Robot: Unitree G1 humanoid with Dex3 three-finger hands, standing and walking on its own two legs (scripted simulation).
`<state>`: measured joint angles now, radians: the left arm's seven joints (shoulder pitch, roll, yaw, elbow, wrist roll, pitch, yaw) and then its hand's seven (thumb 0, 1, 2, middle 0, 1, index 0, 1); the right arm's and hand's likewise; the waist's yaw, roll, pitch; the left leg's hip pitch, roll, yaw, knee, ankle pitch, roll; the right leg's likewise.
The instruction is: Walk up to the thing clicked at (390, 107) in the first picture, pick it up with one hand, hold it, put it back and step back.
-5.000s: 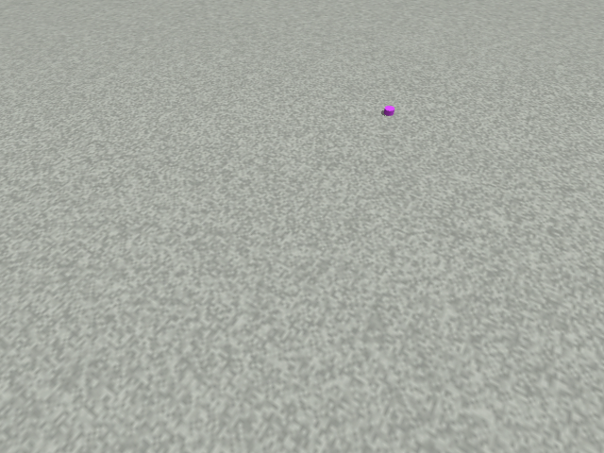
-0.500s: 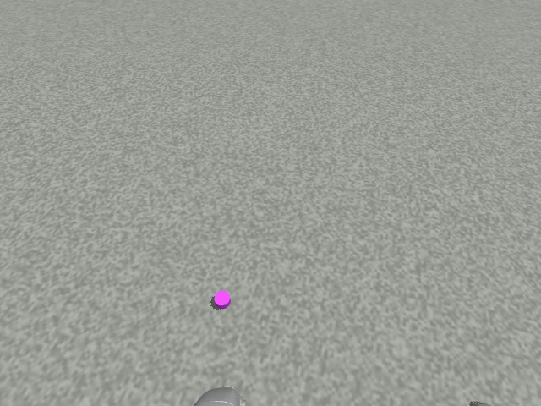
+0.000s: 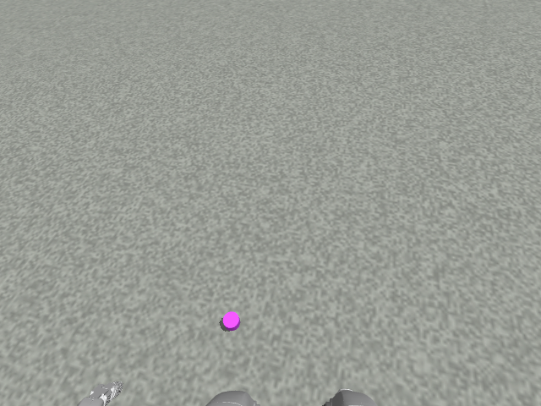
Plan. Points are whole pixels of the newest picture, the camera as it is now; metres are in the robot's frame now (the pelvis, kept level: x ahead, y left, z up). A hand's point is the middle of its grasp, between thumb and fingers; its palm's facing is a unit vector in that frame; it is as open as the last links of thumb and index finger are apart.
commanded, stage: walk up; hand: left
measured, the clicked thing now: (231, 321) +0.47 +0.23 -0.74
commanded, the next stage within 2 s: none
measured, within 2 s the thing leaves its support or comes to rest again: neither
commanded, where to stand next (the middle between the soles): +0.08 -0.01 m, yaw -1 degrees
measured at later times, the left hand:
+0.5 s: hand out of the picture +0.12 +0.27 -0.14, palm faces -0.02 -0.94 -0.33, open 7.4 cm
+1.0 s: hand (137, 392) +0.15 +0.25 -0.13, palm faces -0.02 -0.94 -0.34, open 7.4 cm
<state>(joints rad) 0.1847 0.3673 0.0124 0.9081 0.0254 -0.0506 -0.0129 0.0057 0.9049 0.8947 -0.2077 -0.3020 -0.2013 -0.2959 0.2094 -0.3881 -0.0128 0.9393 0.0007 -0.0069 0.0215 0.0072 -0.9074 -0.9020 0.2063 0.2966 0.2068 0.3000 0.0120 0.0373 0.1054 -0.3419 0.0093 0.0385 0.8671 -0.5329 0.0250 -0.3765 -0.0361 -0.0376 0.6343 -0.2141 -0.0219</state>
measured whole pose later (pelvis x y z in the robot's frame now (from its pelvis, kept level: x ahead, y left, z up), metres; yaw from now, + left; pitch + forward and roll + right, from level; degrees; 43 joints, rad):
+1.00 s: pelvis +0.06 +0.00 +0.03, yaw -1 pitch -2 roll +0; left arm 0.08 0.34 0.01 1.15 0.01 -0.02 -0.01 0.01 0.91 0.90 -0.21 -0.30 -0.20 -0.30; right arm 0.10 -0.36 -0.01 1.14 -0.01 -0.02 0.01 0.01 -0.91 -0.90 0.21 0.30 0.21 0.30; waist 0.00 0.01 0.05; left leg -0.06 0.02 0.05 0.34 -0.24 -0.01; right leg -0.16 -0.01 -0.01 0.36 -0.17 0.01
